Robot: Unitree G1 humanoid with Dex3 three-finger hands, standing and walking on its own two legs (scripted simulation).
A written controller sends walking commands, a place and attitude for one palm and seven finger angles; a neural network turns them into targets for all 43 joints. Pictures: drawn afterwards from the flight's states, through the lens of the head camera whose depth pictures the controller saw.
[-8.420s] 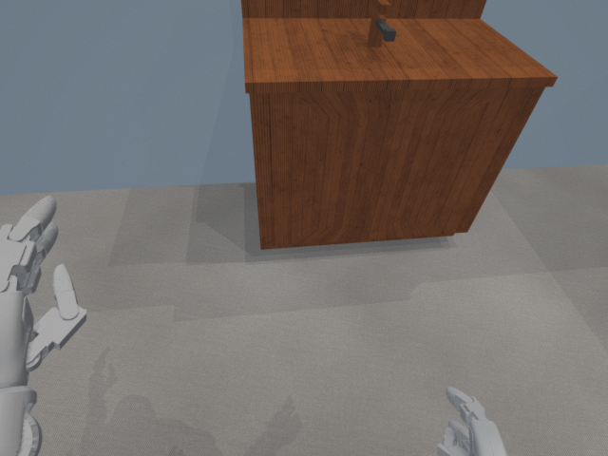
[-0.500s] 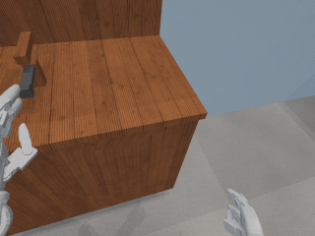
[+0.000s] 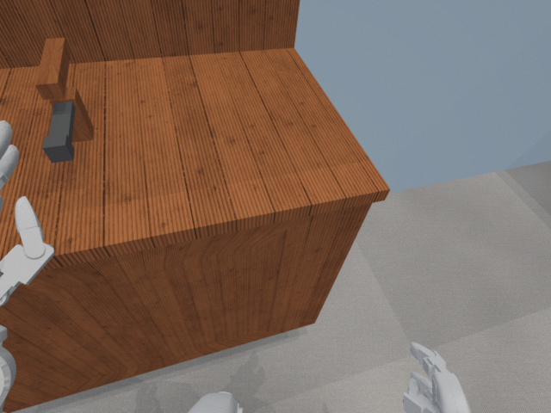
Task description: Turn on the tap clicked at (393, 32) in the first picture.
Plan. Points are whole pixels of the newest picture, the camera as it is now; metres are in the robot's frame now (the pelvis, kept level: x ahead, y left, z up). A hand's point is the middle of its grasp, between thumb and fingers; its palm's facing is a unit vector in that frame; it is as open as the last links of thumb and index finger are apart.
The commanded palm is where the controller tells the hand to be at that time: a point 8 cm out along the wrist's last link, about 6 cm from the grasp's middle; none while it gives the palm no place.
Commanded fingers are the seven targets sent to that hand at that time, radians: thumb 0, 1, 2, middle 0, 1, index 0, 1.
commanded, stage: shuffle to correct the standing spot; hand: left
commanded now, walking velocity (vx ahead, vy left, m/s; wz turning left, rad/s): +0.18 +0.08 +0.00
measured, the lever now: (59, 148) +0.41 +0.35 +0.13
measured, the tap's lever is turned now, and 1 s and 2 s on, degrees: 0 0 0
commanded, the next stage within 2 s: come to a stop and stand still in 0.20 s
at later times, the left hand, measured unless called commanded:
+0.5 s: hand (26, 194) +0.27 +0.29 +0.20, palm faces +0.45 -0.82 -0.36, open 7.4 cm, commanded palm +0.21 +0.33 +0.21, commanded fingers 0.00 0.90 0.90 -0.20 -0.30 -0.20 -0.30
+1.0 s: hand (23, 199) +0.27 +0.30 +0.19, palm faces +0.43 -0.84 -0.33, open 7.4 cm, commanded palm +0.21 +0.33 +0.21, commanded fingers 0.00 0.90 0.90 -0.20 -0.30 -0.20 -0.30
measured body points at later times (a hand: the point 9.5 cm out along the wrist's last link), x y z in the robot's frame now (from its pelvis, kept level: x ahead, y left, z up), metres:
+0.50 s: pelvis +0.05 +0.04 +0.02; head +0.08 +0.05 +0.46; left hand +0.24 +0.34 +0.22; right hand +0.24 -0.20 -0.06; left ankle +0.09 +0.19 -0.71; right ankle +0.03 -0.08 -0.70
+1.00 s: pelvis +0.06 +0.05 +0.04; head +0.07 +0.05 +0.49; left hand +0.24 +0.34 +0.21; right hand +0.26 -0.18 -0.04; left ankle +0.09 +0.19 -0.71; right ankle +0.06 -0.05 -0.71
